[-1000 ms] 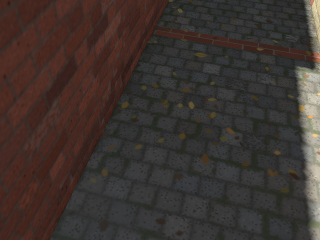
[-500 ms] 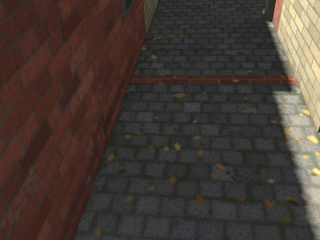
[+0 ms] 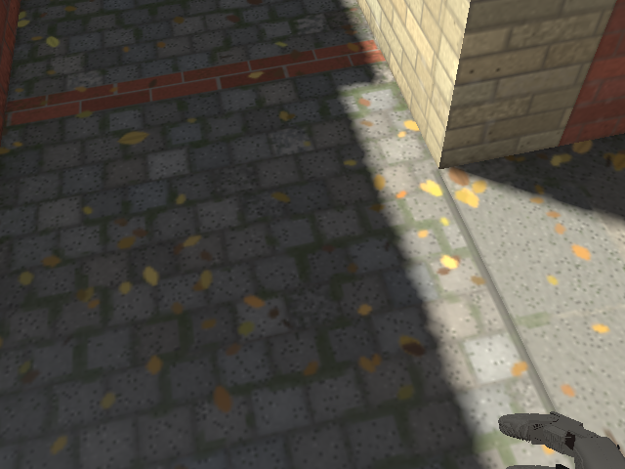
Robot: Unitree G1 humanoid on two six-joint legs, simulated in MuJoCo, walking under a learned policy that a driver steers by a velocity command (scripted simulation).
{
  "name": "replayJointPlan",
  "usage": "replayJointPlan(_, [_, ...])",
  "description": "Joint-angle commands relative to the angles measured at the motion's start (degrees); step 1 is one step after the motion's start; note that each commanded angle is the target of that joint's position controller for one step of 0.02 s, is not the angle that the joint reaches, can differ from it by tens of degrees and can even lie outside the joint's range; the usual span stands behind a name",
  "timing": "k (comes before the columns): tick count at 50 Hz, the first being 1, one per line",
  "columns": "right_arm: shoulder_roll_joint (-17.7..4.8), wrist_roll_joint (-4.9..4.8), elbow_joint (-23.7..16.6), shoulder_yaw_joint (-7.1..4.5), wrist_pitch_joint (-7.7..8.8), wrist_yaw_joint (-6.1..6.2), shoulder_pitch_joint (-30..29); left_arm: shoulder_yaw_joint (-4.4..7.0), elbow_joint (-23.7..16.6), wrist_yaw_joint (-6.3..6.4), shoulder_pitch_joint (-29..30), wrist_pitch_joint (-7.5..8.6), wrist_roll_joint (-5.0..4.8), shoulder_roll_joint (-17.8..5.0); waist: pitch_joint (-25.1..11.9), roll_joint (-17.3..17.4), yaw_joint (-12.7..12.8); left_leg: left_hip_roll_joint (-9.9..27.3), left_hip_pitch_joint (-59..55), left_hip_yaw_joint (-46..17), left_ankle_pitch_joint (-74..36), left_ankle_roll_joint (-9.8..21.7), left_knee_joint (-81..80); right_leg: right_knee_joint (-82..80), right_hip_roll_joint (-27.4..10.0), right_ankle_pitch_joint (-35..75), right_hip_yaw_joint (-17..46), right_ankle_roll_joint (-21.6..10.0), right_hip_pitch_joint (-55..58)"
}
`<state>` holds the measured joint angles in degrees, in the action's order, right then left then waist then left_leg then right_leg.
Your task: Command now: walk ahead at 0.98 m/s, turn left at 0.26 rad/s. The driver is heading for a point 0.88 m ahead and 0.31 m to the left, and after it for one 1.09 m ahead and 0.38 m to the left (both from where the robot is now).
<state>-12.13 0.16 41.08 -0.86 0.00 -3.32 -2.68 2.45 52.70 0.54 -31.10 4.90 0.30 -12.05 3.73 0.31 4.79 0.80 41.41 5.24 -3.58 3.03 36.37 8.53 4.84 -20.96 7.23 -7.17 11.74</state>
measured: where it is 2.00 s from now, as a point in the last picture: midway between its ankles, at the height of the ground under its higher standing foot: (234, 217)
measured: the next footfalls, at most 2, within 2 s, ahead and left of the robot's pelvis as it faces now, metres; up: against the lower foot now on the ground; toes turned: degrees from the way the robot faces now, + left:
left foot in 0.10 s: +0.28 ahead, +0.06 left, +0.00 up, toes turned +4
right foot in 0.56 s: +0.78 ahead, +0.01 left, +0.00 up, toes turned +28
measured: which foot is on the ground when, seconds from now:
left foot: up 0.00-0.08, down 0.10-0.56, up 0.58-0.94, down 0.96-1.00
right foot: down 0.00-0.12, up 0.14-0.54, down 0.56-0.96, up 0.98-1.00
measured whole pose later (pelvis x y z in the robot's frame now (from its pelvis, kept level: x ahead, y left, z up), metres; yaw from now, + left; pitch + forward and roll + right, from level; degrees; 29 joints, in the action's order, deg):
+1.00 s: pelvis +0.87 +0.27 -0.03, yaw +47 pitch +1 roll -3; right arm -19.1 1.1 34.3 -2.3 1.1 -2.4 0.3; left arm 2.3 49.7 1.1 -20.5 6.4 -1.0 -17.5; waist 5.7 2.2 4.3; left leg -3.5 33.6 3.5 6.6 8.9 39.5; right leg 60.9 -2.2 -31.7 -5.2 3.5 -3.6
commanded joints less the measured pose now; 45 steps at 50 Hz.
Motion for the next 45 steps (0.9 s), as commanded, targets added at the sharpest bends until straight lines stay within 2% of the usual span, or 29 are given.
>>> replayJointPlan(1, [-4.25, -0.34, -2.32, -1.30, 1.14, 0.21, -3.04, 2.24, -0.62, 0.42, 1.67, 1.61, 1.03, -9.41, -0.97, -8.07, -3.53, -5.61, -14.50, 3.11, 1.30, 4.16, -1.53, 1.09, -12.89, 65.00, -5.35, 0.19, -3.52])
replayJointPlan(3, [-7.47, -0.21, 1.56, -2.77, 0.79, 0.61, 9.28, 2.99, -0.62, 1.50, 4.02, 0.92, 2.90, -11.37, -6.72, -9.18, -10.37, -8.35, -21.38, 3.92, 9.57, 6.40, 0.81, 15.89, -15.18, 83.33, -7.75, 1.16, 1.39])
replayJointPlan(4, [-9.35, -0.57, 5.54, -3.74, 0.72, 0.85, 20.58, 3.56, -1.07, 1.93, 6.13, 0.30, 3.70, -12.66, -10.26, -9.04, -15.21, -9.70, -30.11, 4.43, 12.52, 7.06, 1.01, 29.10, -15.26, 87.27, -9.40, 1.31, -0.32])
replayJointPlan(5, [-10.52, -0.35, 9.16, -4.85, 0.84, 1.40, 32.07, 3.87, -1.93, 1.89, 10.38, -0.09, 3.62, -13.73, -12.57, -5.48, -21.83, -8.45, -41.88, 2.08, 15.41, 8.47, -3.55, 49.18, -12.81, 80.77, -11.83, 1.68, -9.06])
replayJointPlan(6, [-11.72, 0.22, 11.17, -5.39, 0.78, 1.91, 37.29, 2.03, -4.06, 0.94, 15.82, 0.92, 3.99, -7.34, -10.79, 4.65, -21.38, -1.53, -49.94, -12.23, 29.68, 11.08, -0.41, 73.56, -4.74, 36.40, -10.23, 1.56, -29.16])
replayJointPlan(7, [-10.91, 1.18, 10.43, -4.74, 0.37, 1.59, 30.31, 0.39, -7.66, -1.09, 10.82, 2.32, 1.56, -1.50, -11.00, 22.37, -10.26, 10.14, -59.65, -52.83, 45.60, 21.11, -15.42, 84.97, 4.60, -4.80, -3.61, 4.17, -57.37])
replayJointPlan(8, [-9.90, 1.31, 8.06, -4.95, 0.73, 1.31, 23.86, -0.01, -8.74, -1.08, 12.50, 3.61, 2.40, -5.83, -7.38, 12.66, -9.39, 12.02, -55.79, -59.05, 49.80, 21.04, -24.47, 80.13, -0.16, 0.60, 1.42, 1.50, -60.60])
replayJointPlan(9, [-8.02, 1.31, 8.35, -5.04, 1.39, 1.20, 23.31, 0.41, -8.95, -1.36, 16.10, 4.14, 2.29, -8.33, -4.58, 3.00, -8.42, 11.31, -48.28, -53.23, 47.41, 19.61, -25.74, 75.02, -3.19, 5.87, 2.05, 1.32, -56.59])
replayJointPlan(10, [-7.08, 1.57, 9.10, -4.84, 2.06, 1.30, 23.75, 0.12, -9.62, -1.19, 19.51, 4.22, 2.66, -8.62, -0.94, -3.85, -7.21, 9.19, -40.29, -47.83, 39.31, 17.59, -26.13, 69.68, -4.86, 7.26, 1.13, 2.07, -53.16])
replayJointPlan(11, [-7.15, 1.17, 9.64, -4.47, 2.67, 1.76, 24.19, -0.22, -11.15, -1.08, 22.07, 3.54, 3.42, -8.19, -0.06, -5.30, -5.80, 6.92, -34.56, -43.45, 33.43, 16.41, -26.28, 66.96, -5.90, 7.02, 0.72, 3.62, -50.59])
replayJointPlan(12, [-7.20, 0.68, 10.21, -3.95, 3.34, 2.27, 24.29, -0.76, -11.95, -1.18, 22.89, 2.52, 4.14, -7.34, 1.30, -4.29, -4.10, 5.05, -30.42, -40.02, 28.46, 16.06, -27.20, 64.17, -7.09, 6.89, 0.14, 5.23, -49.41])
replayJointPlan(14, [-8.13, -0.44, 10.48, -3.82, 4.62, 2.69, 26.21, -1.68, -14.10, -1.00, 26.67, 0.95, 4.00, -6.03, 3.19, -2.59, -3.57, 3.44, -25.68, -35.16, 20.65, 15.98, -28.28, 57.87, -9.12, 6.58, -2.03, 7.54, -50.33])
replayJointPlan(17, [-8.07, -0.45, 10.21, -3.94, 5.38, 2.81, 31.04, -3.22, -19.40, -1.92, 39.70, 1.05, 2.87, -4.38, 6.41, -1.83, -7.90, -0.47, -19.14, -29.24, 6.30, 12.32, -30.73, 40.43, -8.09, 19.36, -6.96, 9.93, -45.84])
replayJointPlan(19, [-8.39, -0.84, 11.05, -4.27, 5.05, 2.80, 35.53, -4.10, -20.68, -2.79, 43.47, 1.18, 2.48, -2.01, 4.16, 0.75, -10.96, -1.56, -21.45, -28.03, -7.64, 8.44, -28.19, 32.99, -5.71, 28.75, -8.59, 9.44, -41.30])
replayJointPlan(23, [-10.29, -0.14, 12.14, -4.87, 4.10, 3.68, 38.95, -4.18, -22.34, -1.77, 47.22, 1.25, 1.57, -4.27, 1.83, 4.15, -13.07, -0.61, -36.78, -29.67, -24.58, 5.94, -21.36, 23.02, -2.35, 26.55, -8.46, 8.36, -42.47])
replayJointPlan(24, [-10.30, -0.43, 11.70, -4.79, 3.98, 3.87, 37.09, -4.37, -22.14, -1.67, 44.76, 1.49, 1.58, -3.65, -0.82, 4.35, -11.50, -1.34, -36.48, -28.70, -31.24, 5.27, -17.86, 19.43, -0.83, 26.31, -8.88, 7.51, -34.98])
replayJointPlan(25, [-11.73, -0.34, 11.25, -5.04, 4.19, 3.88, 35.63, -3.35, -20.92, -0.92, 40.50, 1.70, 1.36, -5.79, -5.18, 4.88, -9.26, -0.50, -36.05, -29.54, -37.78, 4.07, -10.84, 18.93, 0.02, 24.75, -7.48, 6.70, -24.94])
replayJointPlan(27, [-15.37, 0.17, 9.17, -6.16, 5.50, 3.12, 27.71, -0.13, -15.66, 1.10, 18.68, 2.44, 1.04, -13.25, -15.69, 4.69, 3.37, -1.81, -27.02, -29.31, -30.55, 3.67, 11.21, 20.61, -6.48, 16.84, -1.20, 4.43, -0.17])
replayJointPlan(28, [-8.58, 0.69, 6.80, -5.00, 6.39, 3.03, 26.66, 1.31, -12.67, 2.08, 6.72, 2.22, 2.30, -17.21, -25.06, -5.41, 5.23, -5.06, -18.66, -23.06, 13.09, 4.87, 27.37, 23.13, -20.32, 4.10, 8.98, 2.60, 14.01])
replayJointPlan(29, [-4.46, -4.19, 4.02, -3.15, 5.44, 3.67, 34.72, 1.86, -12.53, 1.44, 9.61, 1.64, 3.27, -18.73, -36.99, -24.53, 0.07, -7.56, -2.45, -16.74, 36.60, 2.76, 45.59, 16.35, -36.45, -7.50, 40.71, -6.13, 27.99])
replayJointPlan(30, [-11.00, -2.12, 5.35, -4.10, 4.25, 4.36, 28.08, 2.05, -13.71, 1.11, 14.62, 0.73, 2.51, -12.52, -28.81, -12.01, 1.50, -2.30, 1.67, -12.99, 26.29, 3.94, 44.01, 10.59, -29.67, -19.83, 36.21, -4.74, 17.26])
replayJointPlan(31, [-11.00, -0.62, 4.89, -4.71, 3.54, 3.65, 22.34, 1.17, -12.23, 0.90, 17.01, 0.78, 2.12, -9.04, -17.72, -7.73, 1.27, -0.95, 2.29, -11.41, 21.69, 3.94, 41.48, 9.43, -26.11, -12.87, 26.49, -3.14, 7.69])
replayJointPlan(32, [-9.08, 0.44, 4.05, -4.46, 3.09, 2.97, 20.38, 0.81, -10.42, 0.49, 16.69, 1.20, 2.71, -7.61, -12.26, -1.56, -0.30, 0.70, 1.38, -11.10, 20.72, 4.01, 40.27, 7.84, -24.70, -2.50, 20.35, -3.32, -0.16])
replayJointPlan(34, [-4.71, 2.22, 1.64, -3.47, 1.59, 1.01, 18.03, 0.42, -6.00, 0.30, 13.62, 2.06, 2.84, -6.06, -7.06, -2.33, -3.30, 3.38, 0.75, -10.85, 21.12, 3.89, 39.93, 6.13, -22.65, 4.36, 11.97, -2.15, -9.13])
replayJointPlan(37, [-2.10, 2.40, -3.46, -2.30, -0.19, -0.06, 13.05, 0.03, -3.24, -0.46, 13.13, 3.21, 0.82, -3.86, -2.79, -4.23, -6.21, 6.60, 6.37, -9.91, 19.20, 3.36, 39.19, 2.65, -23.83, 12.98, 2.64, 0.66, -14.01])
replayJointPlan(40, [-3.76, 1.74, -8.09, -1.43, -0.03, -1.07, 7.30, 0.24, -4.60, -0.49, 19.80, 3.83, 0.63, -5.85, 3.20, -5.17, -8.95, 5.64, 1.85, -5.92, 9.48, 2.76, 25.97, -0.87, -17.97, 31.88, -13.41, 3.70, -23.51])
replayJointPlan(41, [-4.14, 1.91, -8.48, -1.12, 0.33, -1.41, 6.22, 0.34, -4.60, -0.49, 20.37, 3.99, 0.29, -6.69, 3.95, -3.26, -9.19, 3.74, -4.42, -2.71, 4.32, 2.67, 17.16, -0.57, -15.11, 37.37, -18.47, 4.77, -26.42])
replayJointPlan(44, [-6.71, 2.27, -6.47, -1.58, 0.64, -1.63, 9.53, 1.52, -4.51, 0.28, 16.29, 4.64, -0.47, -13.04, 0.84, -3.12, -10.13, -3.72, -21.19, 5.42, -2.23, 2.81, 4.69, 8.78, -14.51, 57.43, -22.04, 5.78, -24.91])
replayJointPlan(45, [-11.81, -2.55, -6.95, -4.05, 1.73, -1.10, 13.57, 4.37, -8.81, 1.33, 20.32, 3.73, -3.08, -23.04, -4.00, -8.77, -12.52, -4.74, -27.00, 2.70, 0.88, 2.39, 6.27, 14.59, -14.44, 69.25, -19.53, 7.10, -21.98])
